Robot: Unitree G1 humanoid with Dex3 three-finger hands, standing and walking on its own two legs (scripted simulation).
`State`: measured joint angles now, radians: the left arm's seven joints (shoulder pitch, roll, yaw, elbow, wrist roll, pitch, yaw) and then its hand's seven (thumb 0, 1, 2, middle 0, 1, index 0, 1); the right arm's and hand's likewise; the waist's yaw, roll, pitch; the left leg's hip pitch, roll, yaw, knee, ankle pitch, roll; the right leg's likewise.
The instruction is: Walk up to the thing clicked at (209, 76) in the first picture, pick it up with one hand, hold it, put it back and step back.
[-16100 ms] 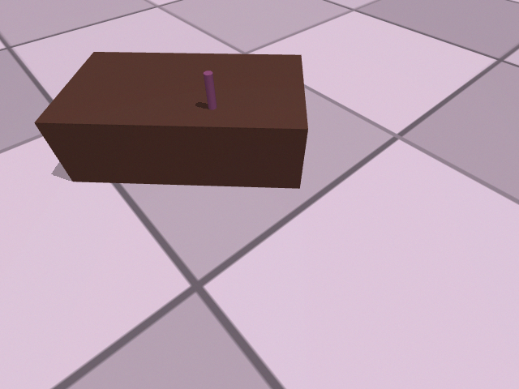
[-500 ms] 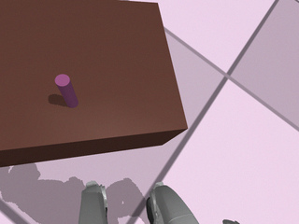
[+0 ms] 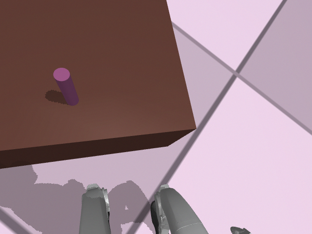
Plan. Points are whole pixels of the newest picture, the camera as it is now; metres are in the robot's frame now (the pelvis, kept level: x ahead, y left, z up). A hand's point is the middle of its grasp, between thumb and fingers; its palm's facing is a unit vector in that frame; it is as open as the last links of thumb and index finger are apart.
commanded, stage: approach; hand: left
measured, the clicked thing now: (67, 89) +0.54 +0.19 -0.17
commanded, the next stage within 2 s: close in in 0.20 s
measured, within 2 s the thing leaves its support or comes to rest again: neither
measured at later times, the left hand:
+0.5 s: hand (45, 75) +0.56 +0.24 -0.14, palm faces +0.23 -0.97 +0.01, open 16.7 cm
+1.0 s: hand (59, 84) +0.55 +0.21 -0.17, palm faces +0.20 -0.98 -0.03, open 17.7 cm
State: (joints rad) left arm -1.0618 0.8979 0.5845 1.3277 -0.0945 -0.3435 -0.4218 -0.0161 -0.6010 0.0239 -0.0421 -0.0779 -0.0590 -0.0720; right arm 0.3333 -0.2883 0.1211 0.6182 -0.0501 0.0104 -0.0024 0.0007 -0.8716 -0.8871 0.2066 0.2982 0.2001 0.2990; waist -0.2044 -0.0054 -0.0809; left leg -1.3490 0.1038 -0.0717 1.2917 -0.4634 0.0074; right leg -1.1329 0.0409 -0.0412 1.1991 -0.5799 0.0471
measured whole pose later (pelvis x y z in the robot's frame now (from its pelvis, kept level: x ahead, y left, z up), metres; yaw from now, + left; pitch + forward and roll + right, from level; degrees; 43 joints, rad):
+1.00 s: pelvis -0.06 -0.03 -0.20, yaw -7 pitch +37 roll -9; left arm -1.19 0.81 0.53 1.18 0.04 -0.37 -0.15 -0.02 -0.60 0.01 -0.05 -0.04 -0.07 -0.03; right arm 0.22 -0.26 0.14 0.62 -0.12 0.11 0.06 0.00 -0.92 -0.90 0.20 0.30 0.20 0.30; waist -0.26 -0.01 -0.08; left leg -2.10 0.14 -0.16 1.99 -0.56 -0.03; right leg -1.89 0.10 -0.06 1.99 -0.75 0.04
